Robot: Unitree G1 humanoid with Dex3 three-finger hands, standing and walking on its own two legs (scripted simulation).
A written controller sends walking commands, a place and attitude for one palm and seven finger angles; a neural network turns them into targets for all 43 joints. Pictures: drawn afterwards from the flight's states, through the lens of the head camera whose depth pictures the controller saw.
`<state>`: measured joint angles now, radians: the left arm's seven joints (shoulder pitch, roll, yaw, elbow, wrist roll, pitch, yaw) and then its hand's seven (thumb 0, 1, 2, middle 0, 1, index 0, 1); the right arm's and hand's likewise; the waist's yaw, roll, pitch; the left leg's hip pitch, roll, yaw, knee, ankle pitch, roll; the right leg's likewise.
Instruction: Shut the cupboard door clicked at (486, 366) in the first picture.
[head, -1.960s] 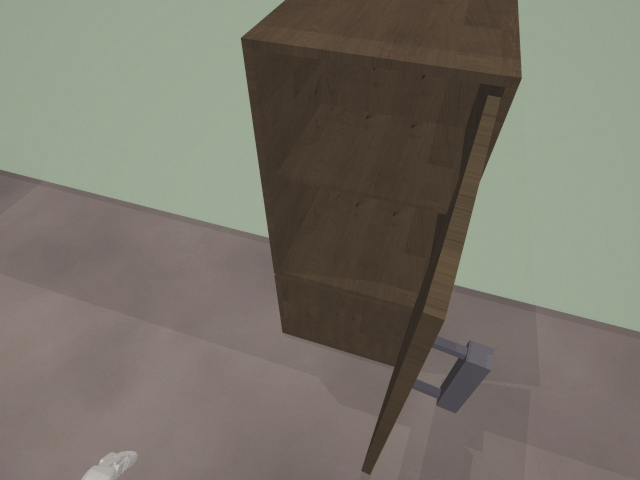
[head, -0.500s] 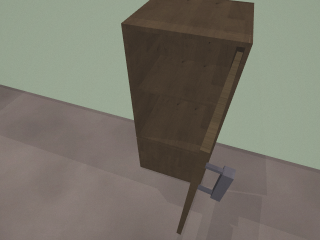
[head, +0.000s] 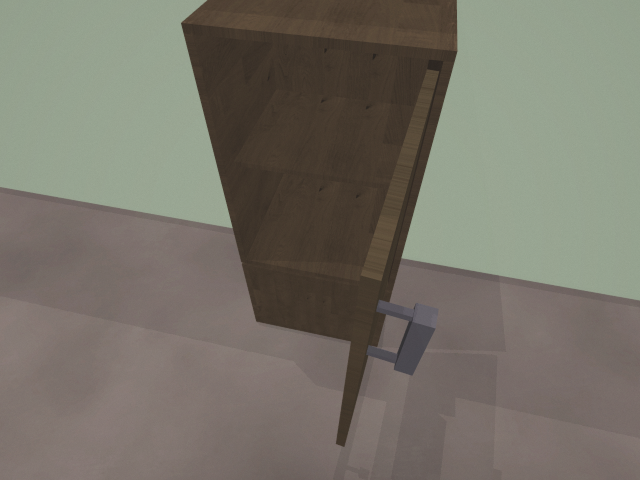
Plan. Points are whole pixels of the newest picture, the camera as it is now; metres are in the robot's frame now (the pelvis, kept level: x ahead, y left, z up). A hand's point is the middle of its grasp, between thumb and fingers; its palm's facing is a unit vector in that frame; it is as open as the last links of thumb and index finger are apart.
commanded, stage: walk to a spot facing it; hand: left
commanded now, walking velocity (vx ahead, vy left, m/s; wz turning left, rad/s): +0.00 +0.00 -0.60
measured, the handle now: (396, 337) +0.29 -0.07 +0.04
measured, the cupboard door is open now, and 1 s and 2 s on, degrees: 84 84 91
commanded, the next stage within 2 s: none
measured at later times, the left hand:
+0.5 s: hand out of the picture +0.05 +0.16 -0.14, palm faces -0.14 -0.95 -0.27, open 7.4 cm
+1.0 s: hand (179, 477) +0.15 +0.21 -0.16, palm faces -0.47 -0.86 -0.22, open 7.4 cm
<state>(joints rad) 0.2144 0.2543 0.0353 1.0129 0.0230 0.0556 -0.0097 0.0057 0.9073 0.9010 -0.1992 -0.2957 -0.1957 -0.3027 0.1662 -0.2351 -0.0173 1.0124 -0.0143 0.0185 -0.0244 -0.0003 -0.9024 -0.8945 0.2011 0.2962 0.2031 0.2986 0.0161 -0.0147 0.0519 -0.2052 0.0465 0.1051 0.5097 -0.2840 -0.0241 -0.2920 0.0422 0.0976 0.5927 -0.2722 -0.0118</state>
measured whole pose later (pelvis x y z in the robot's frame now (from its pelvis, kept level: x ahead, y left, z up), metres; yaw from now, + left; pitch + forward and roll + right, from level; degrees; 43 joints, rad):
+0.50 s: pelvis -0.01 -0.03 +0.01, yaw -14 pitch +1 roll +2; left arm 0.31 0.17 0.06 0.94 0.02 0.02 0.00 0.01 0.90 0.90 -0.20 -0.30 -0.20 -0.30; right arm 0.13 -0.25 -0.07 0.95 -0.02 0.05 -0.03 0.00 -0.91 -0.89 0.20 0.30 0.20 0.30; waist 0.04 0.03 0.03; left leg -0.48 0.05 -0.05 1.06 -0.32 -0.09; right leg -0.26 0.11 0.14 0.43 -0.16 -0.09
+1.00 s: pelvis -0.01 +0.05 +0.01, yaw -33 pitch +0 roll -1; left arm 0.26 0.29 0.12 0.93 0.04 0.07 -0.03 0.01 0.91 0.90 -0.20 -0.30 -0.19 -0.30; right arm 0.25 -0.19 -0.02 0.91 -0.02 0.01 -0.04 0.00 -0.90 -0.89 0.20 0.30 0.20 0.30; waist 0.02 -0.06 0.03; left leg -0.18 0.04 0.12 0.44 -0.26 0.03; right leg -0.52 0.01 0.07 1.15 -0.32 0.08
